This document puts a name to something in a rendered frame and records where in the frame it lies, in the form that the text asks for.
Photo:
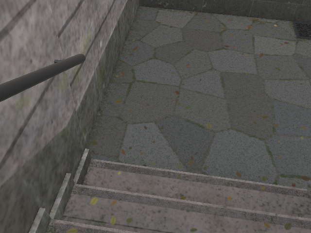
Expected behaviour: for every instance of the stairs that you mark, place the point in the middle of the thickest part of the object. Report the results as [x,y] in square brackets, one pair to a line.
[126,198]

